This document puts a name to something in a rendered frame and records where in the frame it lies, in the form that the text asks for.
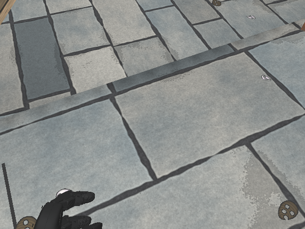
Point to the robot left hand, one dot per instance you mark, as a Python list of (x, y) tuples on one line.
[(51, 215)]

